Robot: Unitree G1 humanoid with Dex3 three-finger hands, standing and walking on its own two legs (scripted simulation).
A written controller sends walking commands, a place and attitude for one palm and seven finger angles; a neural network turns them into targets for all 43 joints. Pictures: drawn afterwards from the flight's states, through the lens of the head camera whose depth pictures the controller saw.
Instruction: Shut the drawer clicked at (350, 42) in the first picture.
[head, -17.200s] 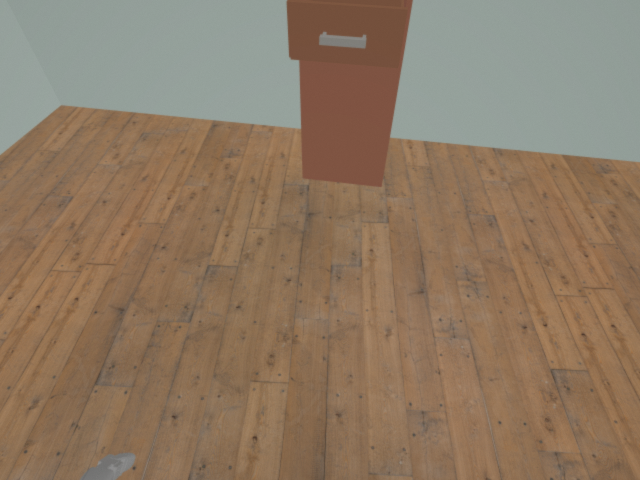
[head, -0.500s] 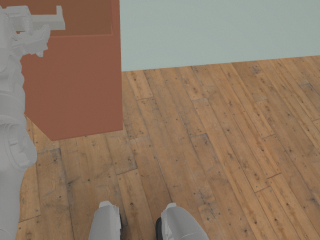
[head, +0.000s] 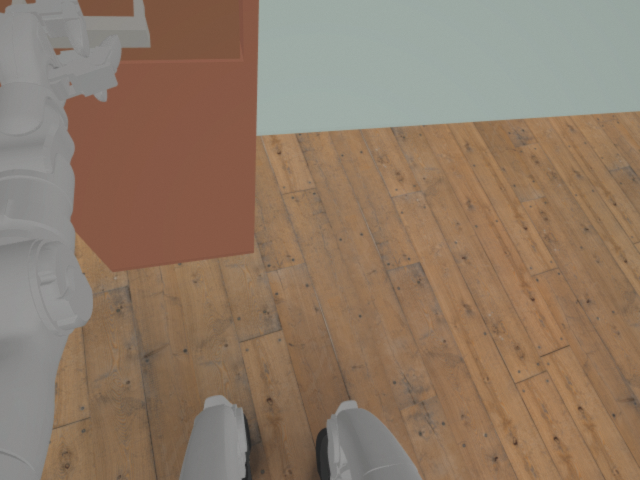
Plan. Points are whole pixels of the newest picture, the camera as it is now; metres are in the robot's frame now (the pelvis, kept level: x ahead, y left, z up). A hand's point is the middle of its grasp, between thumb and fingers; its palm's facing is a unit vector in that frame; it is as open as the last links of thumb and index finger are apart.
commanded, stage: pull the fist back off the drawer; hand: left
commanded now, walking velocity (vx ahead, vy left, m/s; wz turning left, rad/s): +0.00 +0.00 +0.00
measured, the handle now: (80, 19) +0.63 +0.21 +0.11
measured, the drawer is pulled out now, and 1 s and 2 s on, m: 0.00 0.00 0.00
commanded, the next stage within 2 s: draw the hand back to the body in 0.38 s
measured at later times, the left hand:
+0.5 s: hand (121, 66) +0.56 +0.17 +0.11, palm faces +0.13 -0.99 +0.00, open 3.2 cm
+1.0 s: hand (49, 143) +0.41 +0.19 +0.17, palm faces +0.11 -0.99 -0.01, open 3.3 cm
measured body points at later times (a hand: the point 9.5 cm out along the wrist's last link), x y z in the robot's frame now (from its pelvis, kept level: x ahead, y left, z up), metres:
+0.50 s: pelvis +0.04 -0.02 +0.02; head +0.15 +0.00 +0.45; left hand +0.54 +0.22 +0.12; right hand +0.03 -0.28 -0.09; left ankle +0.10 +0.09 -0.65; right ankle +0.02 -0.14 -0.65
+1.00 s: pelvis +0.07 -0.03 +0.06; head +0.09 -0.03 +0.51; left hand +0.40 +0.24 +0.17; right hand +0.24 -0.28 -0.03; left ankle +0.10 +0.09 -0.65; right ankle +0.02 -0.14 -0.65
